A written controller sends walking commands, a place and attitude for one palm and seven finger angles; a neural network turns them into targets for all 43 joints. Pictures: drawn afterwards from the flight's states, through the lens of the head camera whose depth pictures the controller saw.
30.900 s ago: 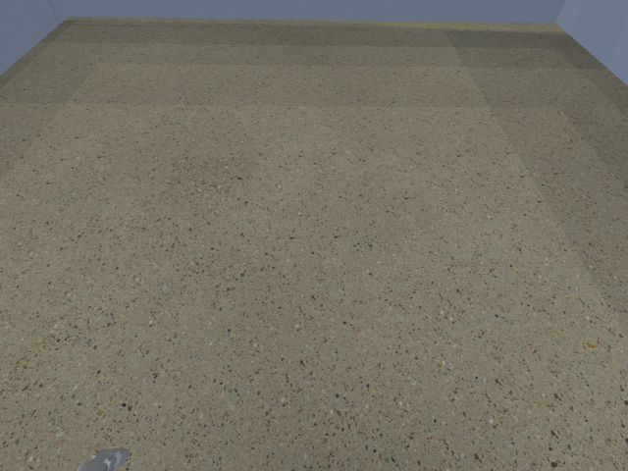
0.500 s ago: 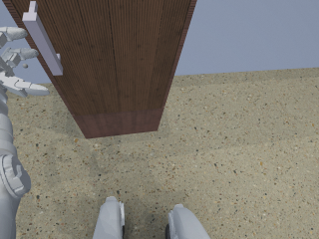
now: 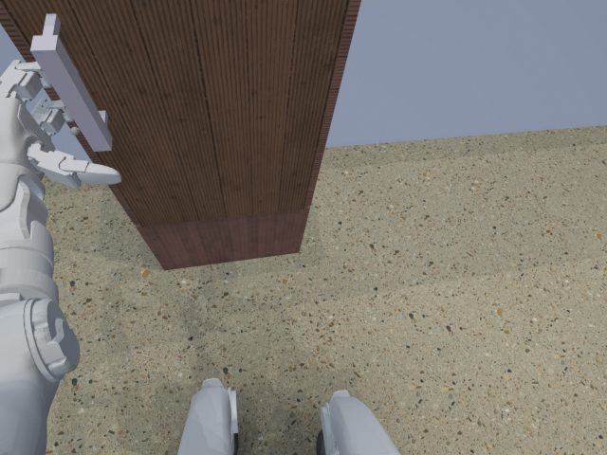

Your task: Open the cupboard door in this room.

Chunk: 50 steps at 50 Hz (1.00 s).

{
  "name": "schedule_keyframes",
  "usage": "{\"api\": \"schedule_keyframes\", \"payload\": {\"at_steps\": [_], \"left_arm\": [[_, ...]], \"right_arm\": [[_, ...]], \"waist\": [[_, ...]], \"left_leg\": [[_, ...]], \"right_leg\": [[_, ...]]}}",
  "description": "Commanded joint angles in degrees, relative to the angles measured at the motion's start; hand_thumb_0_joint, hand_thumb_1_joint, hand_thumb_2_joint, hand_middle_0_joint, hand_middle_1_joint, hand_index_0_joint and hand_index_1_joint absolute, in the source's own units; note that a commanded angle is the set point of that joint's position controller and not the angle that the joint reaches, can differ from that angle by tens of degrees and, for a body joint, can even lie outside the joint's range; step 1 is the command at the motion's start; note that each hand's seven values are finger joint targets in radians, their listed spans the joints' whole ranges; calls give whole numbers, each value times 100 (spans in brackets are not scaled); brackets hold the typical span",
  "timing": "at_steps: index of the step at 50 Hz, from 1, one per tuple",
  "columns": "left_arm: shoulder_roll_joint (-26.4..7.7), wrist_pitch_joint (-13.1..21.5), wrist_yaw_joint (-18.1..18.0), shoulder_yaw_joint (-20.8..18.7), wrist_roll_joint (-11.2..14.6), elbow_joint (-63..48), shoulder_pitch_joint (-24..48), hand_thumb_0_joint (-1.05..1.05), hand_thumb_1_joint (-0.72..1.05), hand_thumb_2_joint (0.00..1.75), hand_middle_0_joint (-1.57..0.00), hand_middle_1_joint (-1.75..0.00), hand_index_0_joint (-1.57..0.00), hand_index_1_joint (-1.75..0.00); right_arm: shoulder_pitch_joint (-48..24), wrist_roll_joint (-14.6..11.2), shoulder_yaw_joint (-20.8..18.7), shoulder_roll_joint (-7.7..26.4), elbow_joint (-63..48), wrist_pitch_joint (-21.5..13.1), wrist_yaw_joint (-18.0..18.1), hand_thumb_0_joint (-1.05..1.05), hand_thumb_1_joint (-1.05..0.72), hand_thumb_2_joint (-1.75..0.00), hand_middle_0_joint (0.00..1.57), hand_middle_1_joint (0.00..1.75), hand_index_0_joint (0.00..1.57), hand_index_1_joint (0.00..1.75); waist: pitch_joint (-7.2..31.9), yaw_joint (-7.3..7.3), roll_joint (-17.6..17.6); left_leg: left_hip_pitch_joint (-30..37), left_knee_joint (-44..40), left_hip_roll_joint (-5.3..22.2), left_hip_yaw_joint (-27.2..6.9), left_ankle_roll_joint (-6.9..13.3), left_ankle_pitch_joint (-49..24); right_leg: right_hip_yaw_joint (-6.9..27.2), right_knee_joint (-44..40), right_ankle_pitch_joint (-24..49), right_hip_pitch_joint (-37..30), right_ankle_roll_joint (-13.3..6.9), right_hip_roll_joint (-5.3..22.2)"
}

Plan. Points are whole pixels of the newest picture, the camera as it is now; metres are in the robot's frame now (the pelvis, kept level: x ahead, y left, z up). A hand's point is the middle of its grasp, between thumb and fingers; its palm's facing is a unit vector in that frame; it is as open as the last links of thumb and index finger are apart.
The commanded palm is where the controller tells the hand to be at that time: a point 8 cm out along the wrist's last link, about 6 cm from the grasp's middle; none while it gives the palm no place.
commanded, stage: slide the fingers in behind the handle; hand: left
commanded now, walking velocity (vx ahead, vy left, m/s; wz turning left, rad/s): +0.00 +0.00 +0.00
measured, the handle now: (79, 89) +0.56 +0.26 +0.09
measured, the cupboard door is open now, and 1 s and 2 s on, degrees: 0 0 3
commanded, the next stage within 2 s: close the thumb around the handle in 0.94 s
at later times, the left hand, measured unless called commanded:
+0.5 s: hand (100, 128) +0.50 +0.23 +0.08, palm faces +0.13 -0.99 +0.00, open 14.0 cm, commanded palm +0.48 +0.26 +0.08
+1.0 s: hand (102, 127) +0.51 +0.23 +0.08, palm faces +0.13 -0.99 +0.01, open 14.0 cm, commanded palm +0.48 +0.26 +0.08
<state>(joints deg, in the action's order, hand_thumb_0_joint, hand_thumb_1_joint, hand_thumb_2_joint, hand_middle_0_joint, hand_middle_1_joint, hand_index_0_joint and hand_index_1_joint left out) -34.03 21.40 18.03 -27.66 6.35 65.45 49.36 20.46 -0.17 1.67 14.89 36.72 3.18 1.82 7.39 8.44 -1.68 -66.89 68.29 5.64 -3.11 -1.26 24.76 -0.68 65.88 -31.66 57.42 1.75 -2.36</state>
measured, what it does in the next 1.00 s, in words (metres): stands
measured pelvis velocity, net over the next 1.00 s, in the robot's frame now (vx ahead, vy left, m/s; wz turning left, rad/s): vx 0.00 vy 0.00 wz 0.01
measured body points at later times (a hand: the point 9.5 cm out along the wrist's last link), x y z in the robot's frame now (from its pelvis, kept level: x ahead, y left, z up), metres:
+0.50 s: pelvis +0.00 +0.00 +0.00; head +0.13 +0.03 +0.43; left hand +0.49 +0.28 +0.08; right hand +0.03 -0.27 -0.11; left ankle +0.06 +0.13 -0.64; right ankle +0.00 -0.15 -0.64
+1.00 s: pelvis +0.00 +0.00 +0.00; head +0.14 +0.03 +0.43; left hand +0.49 +0.28 +0.08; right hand +0.03 -0.27 -0.11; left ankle +0.06 +0.13 -0.64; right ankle +0.00 -0.15 -0.64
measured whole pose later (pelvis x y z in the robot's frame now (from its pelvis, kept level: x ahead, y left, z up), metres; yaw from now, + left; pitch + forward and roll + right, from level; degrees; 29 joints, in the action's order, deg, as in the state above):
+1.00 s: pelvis +0.00 +0.00 +0.00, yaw +1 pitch +23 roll -5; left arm -29.6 23.0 12.0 -24.1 5.6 65.7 50.7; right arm 20.2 0.8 0.9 14.5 37.5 3.2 0.6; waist 7.8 8.6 -1.7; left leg -67.0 68.4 5.0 -3.4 -1.2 25.1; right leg -1.0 65.8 -32.2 57.2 1.8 -1.9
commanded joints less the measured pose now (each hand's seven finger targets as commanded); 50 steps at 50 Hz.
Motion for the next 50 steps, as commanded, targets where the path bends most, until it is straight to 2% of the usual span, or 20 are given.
{"api": "schedule_keyframes", "payload": {"at_steps": [1,3,6,8,13,16,22,25,28,31,32,36,38,40,41,43,45,48,49,50], "left_arm": [[-1481,389,-90,-71,72,-1132,2352,0,-50,30,-30,-120,-30,-120],[-1514,386,-133,-87,71,-1187,2437,0,-50,30,-30,-120,-30,-120],[-1600,499,-184,-210,43,-1486,2284,0,-50,30,-30,-120,-30,-120],[-1277,489,-212,-11,79,-1518,2335,0,-50,30,-30,-120,-30,-120],[-1182,374,-334,41,41,-1253,2318,0,-50,30,-30,-120,-30,-120],[-1097,481,-450,63,10,-1496,2487,0,-50,30,-30,-120,-30,-120],[-818,544,-558,280,-51,-1347,2493,0,-50,30,-30,-120,-30,-120],[-568,586,-579,444,-27,-1514,2577,0,-50,30,-30,-120,-30,-120],[-432,545,-629,598,-66,-1320,2773,0,-50,30,-30,-120,-30,-120],[-639,561,-649,436,-102,-1280,2716,0,-50,30,-30,-120,-30,-120],[-496,544,-629,568,-88,-1252,2760,0,-50,30,-30,-120,-30,-120],[-670,568,-590,381,-48,-1226,2547,0,-50,30,-30,-120,-30,-120],[-579,533,-560,469,-14,-1162,2639,0,-50,30,-30,-120,-30,-120],[-736,566,-541,368,-8,-1249,2688,0,-50,30,-30,-120,-30,-120],[-813,555,-538,297,-43,-1185,2525,0,-50,30,-30,-120,-30,-120],[-552,548,-537,477,-11,-1250,2607,0,-50,30,-30,-120,-30,-120],[-835,553,-578,254,-6,-1174,2598,0,-50,30,-30,-120,-30,-120],[-864,531,-558,274,-33,-1190,2604,0,-50,30,-30,-120,-30,-120],[-699,517,-543,410,-25,-1177,2607,0,-50,30,-30,-120,-30,-120],[-843,537,-559,253,-8,-1151,2625,0,-50,30,-30,-120,-30,-120]], "right_arm": [[860,37,-397,1059,-282,-99,57,0,-90,-90,20,30,20,30],[873,45,-397,1059,-288,-98,51,0,-90,-90,20,30,20,30],[873,66,-423,1046,-307,-90,25,0,-90,-90,20,30,20,30],[852,68,-427,1006,-302,-91,-5,0,-90,-90,20,30,20,30],[876,57,-431,1030,-284,-54,-1,0,-90,-90,20,30,20,30],[870,90,-447,1005,-276,-84,-17,0,-90,-90,20,30,20,30],[909,120,-449,986,-234,-70,-54,0,-90,-90,20,30,20,30],[926,136,-470,964,-223,-74,-82,0,-90,-90,20,30,20,30],[903,130,-471,975,-159,-81,-88,0,-90,-90,20,30,20,30],[949,148,-466,997,-145,-76,-81,0,-90,-90,20,30,20,30],[920,144,-462,980,-148,-75,-88,0,-90,-90,20,30,20,30],[920,135,-459,989,-155,-76,-84,0,-90,-90,20,30,20,30],[905,124,-450,981,-152,-70,-81,0,-90,-90,20,30,20,30],[926,132,-445,993,-155,-80,-66,0,-90,-90,20,30,20,30],[916,115,-447,995,-182,-65,-71,0,-90,-90,20,30,20,30],[890,121,-456,963,-180,-68,-82,0,-90,-90,20,30,20,30],[918,136,-446,1007,-173,-67,-61,0,-90,-90,20,30,20,30],[894,123,-438,1008,-194,-69,-63,0,-90,-90,20,30,20,30],[882,118,-439,993,-208,-71,-69,0,-90,-90,20,30,20,30],[920,138,-431,1002,-195,-77,-64,0,-90,-90,20,30,20,30]], "waist": [[2593,81,-757],[2603,90,-744],[3043,-54,-976],[2862,-1,-991],[2549,80,-669],[2812,50,-951],[2723,130,-727],[2792,127,-931],[2577,261,-776],[2767,175,-826],[2689,224,-880],[2792,133,-776],[2573,206,-671],[2656,181,-774],[2709,88,-837],[2651,158,-867],[2625,151,-729],[2633,127,-812],[2619,182,-799],[2602,161,-740]], "left_leg": [[3075,-597,-241,11,290,-1456],[3016,-581,-253,30,303,-1473],[3320,-557,-250,23,269,-1820],[3372,-584,-248,17,255,-1804],[3107,-647,-257,5,269,-1503],[3403,-634,-256,-8,247,-1663],[3320,-617,-269,-24,253,-1746],[3536,-638,-274,-59,232,-1789],[3393,-650,-268,-80,244,-1491],[3452,-636,-269,-95,240,-1632],[3399,-632,-285,-76,243,-1542],[3374,-621,-285,-51,255,-1628],[3217,-622,-292,-34,274,-1470],[3242,-607,-297,-36,280,-1544],[3287,-639,-291,-41,250,-1565],[3363,-630,-286,-46,249,-1555],[3236,-612,-286,-61,269,-1529],[3189,-620,-283,-34,260,-1471],[3209,-620,-287,-34,263,-1455],[3181,-604,-287,-49,275,-1504]], "right_leg": [[-173,-952,1556,-54,-243,-161],[-147,-965,1623,-148,-234,-161],[-152,-869,1861,-258,-264,-159],[-191,-910,1831,-180,-255,-171],[-201,-978,1642,-146,-235,-164],[-200,-937,1686,-68,-259,-158],[-207,-926,1794,-105,-253,-160],[-239,-933,1750,-21,-290,-168],[-251,-978,1537,145,-262,-161],[-247,-931,1614,80,-281,-153],[-232,-965,1567,112,-276,-152],[-222,-961,1668,-34,-280,-159],[-217,-1003,1590,-17,-259,-161],[-207,-960,1651,-61,-279,-164],[-221,-948,1617,-45,-285,-155],[-243,-970,1597,49,-277,-159],[-222,-949,1593,-14,-279,-165],[-217,-944,1553,-14,-270,-149],[-223,-952,1543,21,-266,-160],[-226,-933,1574,-3,-276,-162]]}}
